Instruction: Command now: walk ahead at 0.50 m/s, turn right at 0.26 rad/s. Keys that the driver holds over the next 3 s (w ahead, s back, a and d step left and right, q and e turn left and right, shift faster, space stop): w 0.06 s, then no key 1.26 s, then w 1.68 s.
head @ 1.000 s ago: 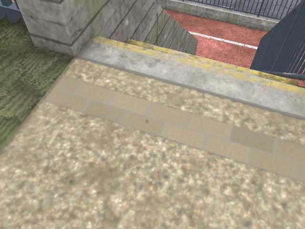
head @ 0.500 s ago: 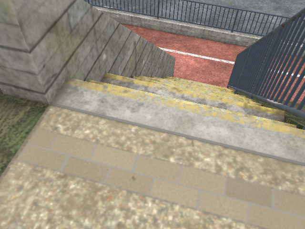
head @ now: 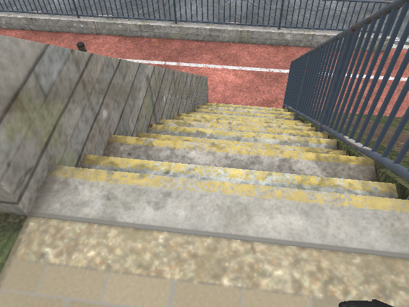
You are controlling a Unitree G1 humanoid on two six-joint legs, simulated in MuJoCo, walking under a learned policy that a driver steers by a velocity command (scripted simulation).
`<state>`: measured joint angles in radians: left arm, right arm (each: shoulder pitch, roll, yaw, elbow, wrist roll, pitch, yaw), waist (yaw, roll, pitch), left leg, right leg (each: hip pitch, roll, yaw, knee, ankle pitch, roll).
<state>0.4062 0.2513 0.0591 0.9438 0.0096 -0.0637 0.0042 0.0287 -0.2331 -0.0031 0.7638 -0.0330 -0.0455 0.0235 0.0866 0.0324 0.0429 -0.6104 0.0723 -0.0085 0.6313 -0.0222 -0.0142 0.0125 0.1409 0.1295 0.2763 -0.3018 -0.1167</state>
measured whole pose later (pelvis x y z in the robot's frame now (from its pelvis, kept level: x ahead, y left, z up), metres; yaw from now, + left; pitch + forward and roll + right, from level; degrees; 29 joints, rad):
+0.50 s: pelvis +0.18 +0.04 +0.00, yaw -3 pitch -1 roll +2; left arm 0.19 0.20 0.00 0.93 0.02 0.00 0.01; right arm 0.33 -0.19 0.01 0.95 -0.02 -0.05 -0.01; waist -0.03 -0.04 0.03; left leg -0.19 -0.06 0.07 0.41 -0.22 0.06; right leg -0.32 -0.01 0.02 0.53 -0.16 -0.02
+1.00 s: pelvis +0.20 +0.01 +0.01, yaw -2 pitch -2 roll +0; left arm 0.27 0.16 -0.01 1.11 0.01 -0.01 0.04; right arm 0.33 -0.16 0.01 1.11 -0.01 0.00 -0.04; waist -0.01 0.01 0.03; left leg -0.11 0.00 0.03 0.39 -0.25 0.01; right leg -0.18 0.05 -0.01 0.39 -0.18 -0.05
